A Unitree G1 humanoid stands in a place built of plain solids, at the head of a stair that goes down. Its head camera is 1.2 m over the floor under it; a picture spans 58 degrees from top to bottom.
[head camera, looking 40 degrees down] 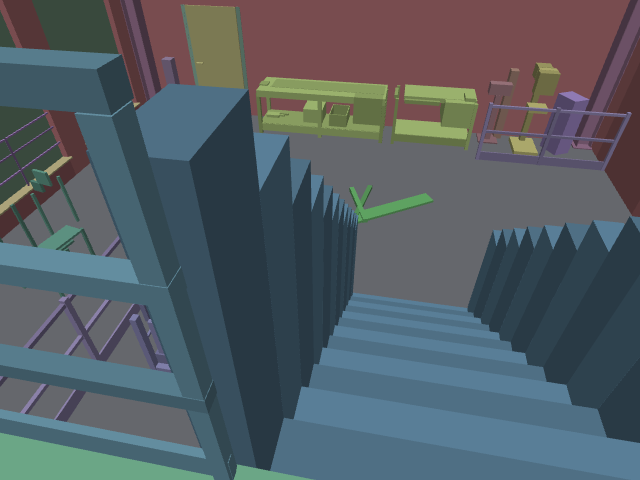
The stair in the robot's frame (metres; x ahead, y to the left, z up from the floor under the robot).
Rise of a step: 0.21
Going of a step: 0.25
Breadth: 1.34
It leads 10 degrees to the right of straight ahead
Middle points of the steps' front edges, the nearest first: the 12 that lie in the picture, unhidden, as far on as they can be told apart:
0.62 -0.52 -0.21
0.87 -0.56 -0.42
1.12 -0.61 -0.63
1.37 -0.65 -0.84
1.62 -0.70 -1.05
1.87 -0.75 -1.26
2.12 -0.79 -1.47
2.37 -0.84 -1.68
2.62 -0.89 -1.90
2.87 -0.93 -2.11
3.12 -0.98 -2.32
3.37 -1.02 -2.53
